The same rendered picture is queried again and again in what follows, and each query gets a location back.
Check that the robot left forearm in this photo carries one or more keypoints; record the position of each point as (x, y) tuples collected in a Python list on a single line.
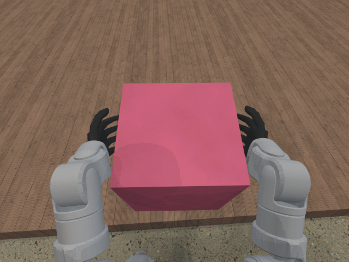
[(75, 188)]

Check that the carton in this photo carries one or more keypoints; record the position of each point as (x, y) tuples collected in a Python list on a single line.
[(178, 147)]

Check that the left robot shin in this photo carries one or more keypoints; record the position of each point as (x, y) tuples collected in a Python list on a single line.
[(140, 253)]

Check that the robot right forearm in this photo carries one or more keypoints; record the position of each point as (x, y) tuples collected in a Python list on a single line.
[(284, 185)]

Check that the right robot hand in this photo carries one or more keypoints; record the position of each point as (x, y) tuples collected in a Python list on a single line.
[(255, 130)]

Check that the left robot hand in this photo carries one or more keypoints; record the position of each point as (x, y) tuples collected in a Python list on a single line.
[(97, 131)]

